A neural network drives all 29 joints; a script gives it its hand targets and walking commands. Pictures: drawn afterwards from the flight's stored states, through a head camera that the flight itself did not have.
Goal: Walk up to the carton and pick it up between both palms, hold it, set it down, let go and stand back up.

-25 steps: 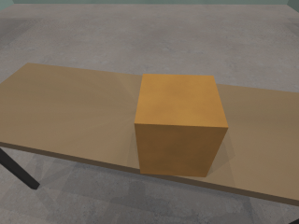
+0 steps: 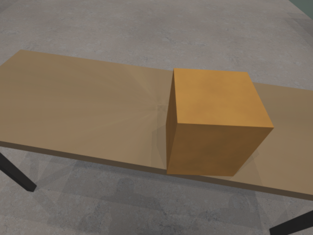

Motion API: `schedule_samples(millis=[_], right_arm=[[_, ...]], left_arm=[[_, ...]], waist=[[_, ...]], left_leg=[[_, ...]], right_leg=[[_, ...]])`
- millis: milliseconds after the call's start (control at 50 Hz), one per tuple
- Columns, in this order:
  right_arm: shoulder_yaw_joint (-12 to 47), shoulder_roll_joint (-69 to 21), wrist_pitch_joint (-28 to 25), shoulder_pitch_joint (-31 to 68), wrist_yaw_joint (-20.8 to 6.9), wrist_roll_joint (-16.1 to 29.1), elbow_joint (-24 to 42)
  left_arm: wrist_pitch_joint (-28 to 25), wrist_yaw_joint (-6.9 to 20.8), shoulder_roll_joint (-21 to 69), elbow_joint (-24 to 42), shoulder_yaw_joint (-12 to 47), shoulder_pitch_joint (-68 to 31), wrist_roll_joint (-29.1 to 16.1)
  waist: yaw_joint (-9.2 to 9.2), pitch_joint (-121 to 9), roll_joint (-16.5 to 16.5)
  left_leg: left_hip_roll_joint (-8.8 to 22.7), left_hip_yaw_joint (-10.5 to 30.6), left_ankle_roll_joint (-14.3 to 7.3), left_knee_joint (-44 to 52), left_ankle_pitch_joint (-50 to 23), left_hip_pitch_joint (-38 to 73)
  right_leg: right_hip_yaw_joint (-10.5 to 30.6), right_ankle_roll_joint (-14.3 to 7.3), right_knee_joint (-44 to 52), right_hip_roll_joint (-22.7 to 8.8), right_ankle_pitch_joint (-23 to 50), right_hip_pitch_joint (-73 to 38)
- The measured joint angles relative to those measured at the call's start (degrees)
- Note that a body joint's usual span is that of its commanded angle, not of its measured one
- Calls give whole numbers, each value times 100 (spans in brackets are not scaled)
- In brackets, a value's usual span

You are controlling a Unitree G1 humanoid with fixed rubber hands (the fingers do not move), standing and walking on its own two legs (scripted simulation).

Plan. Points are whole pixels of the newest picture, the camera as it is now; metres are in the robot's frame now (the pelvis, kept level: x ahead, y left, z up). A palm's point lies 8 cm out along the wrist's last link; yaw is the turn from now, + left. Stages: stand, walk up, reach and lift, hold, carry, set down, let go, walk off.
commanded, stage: walk up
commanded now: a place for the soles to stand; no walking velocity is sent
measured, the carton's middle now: (205, 125) +0.43 -0.12 +0.03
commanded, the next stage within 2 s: none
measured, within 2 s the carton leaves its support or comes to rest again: neither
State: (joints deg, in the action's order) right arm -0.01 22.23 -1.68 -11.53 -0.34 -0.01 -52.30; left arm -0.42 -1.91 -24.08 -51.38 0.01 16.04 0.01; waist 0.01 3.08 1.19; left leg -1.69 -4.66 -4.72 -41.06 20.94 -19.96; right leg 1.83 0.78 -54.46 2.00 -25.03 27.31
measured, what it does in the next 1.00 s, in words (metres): steps on the spot: right foot, then left foot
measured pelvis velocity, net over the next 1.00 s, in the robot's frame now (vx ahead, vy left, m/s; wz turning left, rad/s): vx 0.00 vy -0.02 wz -0.06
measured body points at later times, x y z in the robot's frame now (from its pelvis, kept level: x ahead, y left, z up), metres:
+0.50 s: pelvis -0.02 -0.01 +0.00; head -0.01 -0.02 +0.45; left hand +0.06 +0.30 -0.12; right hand +0.06 -0.32 -0.12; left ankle +0.01 +0.10 -0.72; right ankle +0.01 -0.13 -0.72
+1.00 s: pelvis +0.00 -0.02 +0.00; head +0.01 -0.02 +0.45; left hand +0.09 +0.29 -0.11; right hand +0.07 -0.33 -0.11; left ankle +0.01 +0.10 -0.72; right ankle +0.01 -0.14 -0.72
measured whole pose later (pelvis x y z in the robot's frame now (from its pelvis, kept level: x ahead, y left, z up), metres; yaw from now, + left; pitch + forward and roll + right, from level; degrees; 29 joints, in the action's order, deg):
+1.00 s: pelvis +0.00 -0.02 +0.00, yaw -3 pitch -2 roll +0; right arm 0.0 22.2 -2.7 -11.6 -0.3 0.0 -52.4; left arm -2.9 0.0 -22.5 -51.4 0.0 14.3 0.0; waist 0.0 3.1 0.5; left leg -0.1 -0.8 -1.4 -40.7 21.0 -18.3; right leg 2.3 -0.4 -41.4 0.6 -19.9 19.9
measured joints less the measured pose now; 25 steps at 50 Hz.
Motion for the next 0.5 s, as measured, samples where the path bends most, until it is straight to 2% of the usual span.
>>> schedule_samples(millis=[80, 140, 180, 260, 380, 420, 460, 500], right_arm=[[0, 0, 2, 0, 0, 0, 0], [1, -2, 45, -1, 0, 0, -1], [0, -1, 103, 4, 1, 0, -3], [0, -1, 226, 4, 0, 0, -1], [0, 0, 207, 4, 0, 0, 1], [0, 2, 153, 2, 0, 0, 4], [1, 1, 73, 2, 0, 0, -3], [0, -1, -17, -3, 0, 0, -9]], left_arm=[[-5, 47, 61, 1, 0, -58, 0], [-52, 83, 90, 4, 0, -54, 0], [-117, 80, 123, 3, 0, -35, 0], [-229, 73, 209, 2, -1, -9, 0], [-285, 80, 207, 0, 0, -12, 0], [-257, 97, 208, -1, 0, -12, 0], [-195, 117, 214, -2, 0, -28, 0], [-130, 125, 234, -2, 0, -44, 0]], waist=[[-1, -2, 31], [-6, -9, 35], [-1, 1, -32], [-3, 1, -126], [0, 2, -165], [3, 0, -172], [2, 2, -174], [0, 3, -149]], left_leg=[[0, -142, 0, 0, -32, -1], [-1, -229, 0, -25, -42, -5], [53, -232, 2, -164, 27, 2], [55, 4, 1, -669, 891, -29], [56, 426, 2, -712, 937, -32], [57, 430, 3, -512, 751, 14], [57, 428, 28, -32, 80, 139], [60, 411, 169, -9, -153, 144]], right_leg=[[3, 0, 65, -116, -1, -48], [8, -8, 681, -213, -7, -383], [-9, -67, 1074, -177, 422, -598], [21, -220, 1092, -121, 471, -700], [32, -227, 1122, -181, 483, -705], [28, -220, 1123, -191, 483, -697], [29, -176, 1123, -190, 485, -689], [49, -174, 1122, -185, 422, -694]])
